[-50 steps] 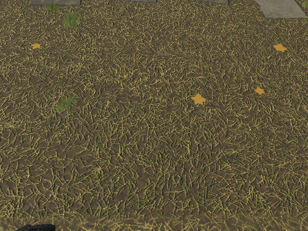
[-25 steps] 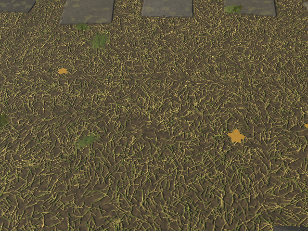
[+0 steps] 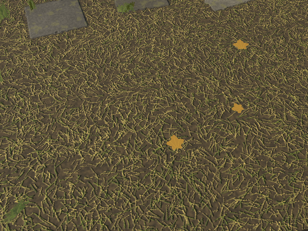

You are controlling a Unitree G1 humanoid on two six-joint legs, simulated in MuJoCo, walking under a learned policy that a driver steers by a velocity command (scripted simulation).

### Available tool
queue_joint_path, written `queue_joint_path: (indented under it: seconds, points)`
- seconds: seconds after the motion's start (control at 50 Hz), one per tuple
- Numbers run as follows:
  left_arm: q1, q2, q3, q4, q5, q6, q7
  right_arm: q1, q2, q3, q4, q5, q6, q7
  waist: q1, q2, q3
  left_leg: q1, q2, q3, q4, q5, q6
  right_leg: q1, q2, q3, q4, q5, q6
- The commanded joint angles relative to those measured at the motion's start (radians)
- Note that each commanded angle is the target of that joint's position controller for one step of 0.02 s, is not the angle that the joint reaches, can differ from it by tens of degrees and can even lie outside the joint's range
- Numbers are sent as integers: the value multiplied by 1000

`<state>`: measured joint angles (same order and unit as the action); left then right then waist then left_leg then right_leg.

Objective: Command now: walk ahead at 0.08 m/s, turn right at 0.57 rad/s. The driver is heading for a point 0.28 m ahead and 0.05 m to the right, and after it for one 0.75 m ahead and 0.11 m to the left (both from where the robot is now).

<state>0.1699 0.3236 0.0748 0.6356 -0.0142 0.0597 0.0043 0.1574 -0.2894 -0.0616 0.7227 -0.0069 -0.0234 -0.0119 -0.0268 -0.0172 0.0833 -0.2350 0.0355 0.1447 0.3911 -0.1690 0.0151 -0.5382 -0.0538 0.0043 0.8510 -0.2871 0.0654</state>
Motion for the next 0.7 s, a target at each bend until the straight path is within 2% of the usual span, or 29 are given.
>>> queue_joint_path:
  seconds: [0.02, 0.06, 0.08, 0.1, 0.12, 0.14, 0.16, 0.18, 0.2, 0.22, 0.24, 0.28, 0.32, 0.36, 0.38, 0.42, 0.46, 0.48, 0.5, 0.52, 0.54, 0.56, 0.58, 0.6, 0.64, 0.68, 0.7]
  points:
    - [9, 71, 20, -85, 0, 2, -17, -64, -186, -51, -67, 17, -7, 3, 16, 138, -150, 81, 286, -140, -97, 300, 201, 123, -7, -18, -91, 16, -28]
    - [-7, 79, 26, -103, -1, 8, -26, -56, -202, -58, -56, 32, -4, 9, 18, 139, -143, 115, 298, -135, -49, 284, 176, 152, 5, -38, -189, 9, -56]
    - [7, 79, 30, -102, 0, 8, -29, -61, -203, -59, -51, 41, -1, 9, 34, 133, -144, 112, 287, -113, -3, 270, 150, 202, 21, -57, -278, 59, -76]
    - [29, 94, 40, -96, 2, 6, -25, -38, -187, -56, -38, 46, 0, 10, 44, 111, -151, 82, 254, -77, 69, 223, 105, 285, 45, -58, -369, 145, -102]
    - [81, 160, 63, -89, 2, 3, -11, 25, -149, -47, -16, 28, 0, 14, 49, -4, -183, -15, 185, -8, 225, 118, 29, 443, -4, 41, -442, 399, -149]
    - [111, 283, 86, -112, 8, 0, 11, 36, -89, -21, -57, -33, -1, 18, 23, -312, -208, -326, 34, 58, 564, -439, -81, 639, -271, 409, -430, 805, -304]
    - [118, 253, 72, -124, 35, -22, 3, -40, -118, -28, -76, -23, 2, 10, 93, -230, -272, -417, -33, -132, 759, -547, -101, 582, -348, 524, -463, 746, -455]
    - [98, 217, 60, -115, 33, -41, -4, -76, -152, -39, -77, 4, 9, 4, 93, -132, -240, -433, -9, -184, 820, -477, -91, 552, -289, 427, -476, 689, -424]
    - [51, 191, 54, -107, 17, -51, -1, -68, -151, -41, -71, 12, 14, -3, 62, -99, -204, -443, 6, -197, 798, -393, -80, 520, -234, 359, -473, 612, -364]
    - [13, 165, 46, -112, 4, -51, 3, -65, -153, -44, -60, 2, 17, -13, 49, -66, -192, -443, 16, -207, 759, -334, -81, 500, -201, 333, -475, 558, -324]
    - [-22, 160, 40, -117, -1, -46, 8, -60, -156, -47, -61, -5, 20, -17, 30, -78, -183, -404, 10, -206, 742, -288, -88, 453, -179, 311, -479, 565, -313]
    - [-49, 145, 30, -122, 14, -40, 17, -14, -139, -43, -42, 2, 22, -13, 7, -96, -215, -337, -13, -190, 713, -231, -102, 428, -159, 275, -483, 587, -313]
    - [-55, 114, 17, -112, 20, -41, 21, 3, -112, -30, -25, 10, 28, -9, 13, -95, -232, -280, -1, -180, 602, -200, -111, 427, -148, 237, -479, 566, -305]
    - [-61, 84, 3, -90, 27, -43, 22, -10, -77, -13, -24, 10, 32, -2, 25, -105, -229, -182, 20, -177, 471, -174, -109, 387, -134, 205, -480, 489, -293]
    - [-59, 73, -3, -77, 33, -44, 19, -18, -69, -7, -25, 10, 33, 3, 35, -118, -220, -132, 27, -173, 413, -164, -105, 362, -134, 200, -488, 437, -292]
    - [-48, 65, -12, -45, 44, -48, 9, -21, -82, -6, -25, 14, 35, 10, 49, -129, -189, -57, 24, -161, 322, -154, -95, 320, -142, 210, -505, 315, -293]
    - [-72, 76, -14, -24, 38, -52, 1, -4, -94, -9, -21, 15, 33, 13, 25, -115, -141, 7, 6, -138, 178, -88, -71, 278, -132, 210, -495, 185, -269]
    - [-60, 83, -12, -10, 31, -54, 0, -3, -105, -9, -24, 8, 30, 13, 16, -98, -118, 30, -3, -135, 82, -6, -55, 273, -114, 205, -483, 138, -238]
    - [-30, 86, -10, 4, 31, -59, 3, -9, -136, -12, -35, -2, 28, 11, 25, -62, -109, 43, 24, -181, 53, 112, -36, 274, -87, 195, -457, 93, -194]
    - [8, 94, -6, 6, 44, -63, 8, -17, -195, -22, -53, -5, 27, 5, 66, 32, -110, 41, 91, -262, 73, 301, -3, 266, -26, 147, -390, 27, -148]
    - [17, 77, -6, 2, 48, -64, 14, -26, -229, -36, -40, 13, 27, 6, 90, 157, -105, -25, 113, -322, 53, 199, 59, 273, 54, 44, -357, -6, -102]
    - [-30, 76, -4, 0, 47, -61, 24, -35, -200, -35, -49, 15, 25, 9, 60, 187, -86, -90, 133, -389, -3, 100, 92, 309, 78, -3, -301, 11, -72]
    - [-55, 73, 2, -6, 40, -56, 32, -29, -175, -28, -50, 8, 23, 7, 49, 201, -86, -107, 149, -434, -32, 66, 104, 313, 83, -10, -269, 18, -70]
    - [-62, 57, 3, -9, 33, -48, 38, -27, -172, -27, -53, 6, 21, 5, 47, 217, -83, -111, 150, -458, -33, 69, 109, 311, 85, -9, -257, 18, -77]
    - [-44, 46, 10, -13, 32, -41, 37, -17, -176, -32, -62, 10, 17, 0, 42, 221, -100, -93, 144, -479, -12, 75, 112, 301, 81, 0, -261, 15, -91]
    - [-23, 42, 19, -9, 30, -45, 29, -13, -168, -34, -77, 17, 24, -7, 42, 172, -126, -119, 109, -458, 33, 61, 93, 342, 60, 4, -294, 34, -107]
    - [-8, 50, 26, -5, 29, -47, 26, -18, -161, -33, -89, 19, 29, -10, 43, 123, -131, -153, 79, -427, 76, 37, 72, 369, 31, 20, -328, 48, -119]
